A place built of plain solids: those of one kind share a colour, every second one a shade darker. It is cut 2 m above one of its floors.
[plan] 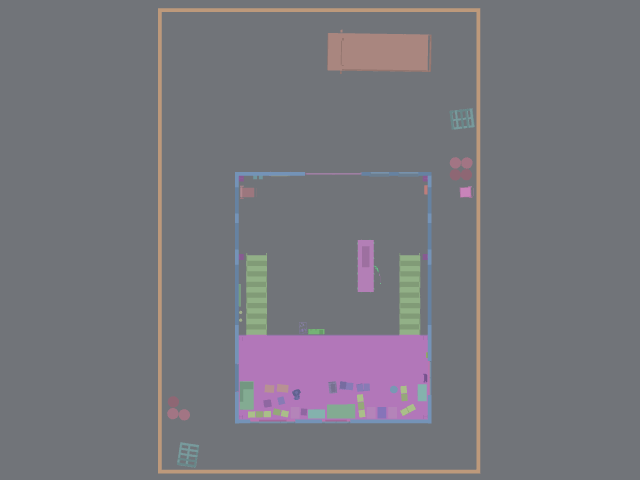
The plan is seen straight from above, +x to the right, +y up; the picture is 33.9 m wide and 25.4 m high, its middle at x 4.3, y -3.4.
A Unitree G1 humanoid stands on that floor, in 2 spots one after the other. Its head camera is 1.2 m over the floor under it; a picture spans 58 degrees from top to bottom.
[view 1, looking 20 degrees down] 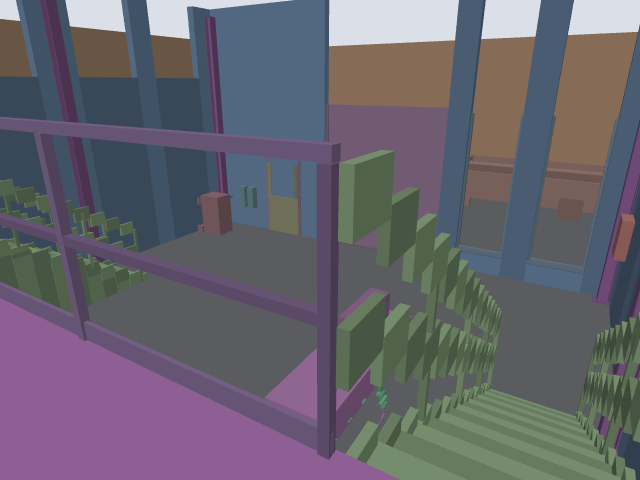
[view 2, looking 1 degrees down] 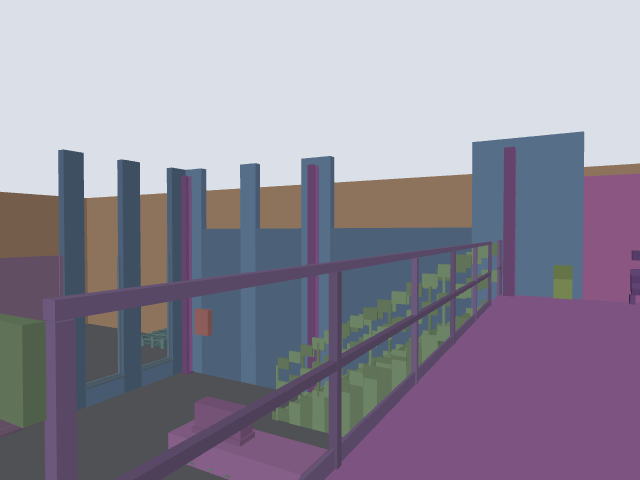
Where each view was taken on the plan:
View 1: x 9.05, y -9.44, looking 121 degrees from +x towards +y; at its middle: deck_rail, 1.21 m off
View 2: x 0.95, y -9.44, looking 29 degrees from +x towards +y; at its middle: wall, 10.35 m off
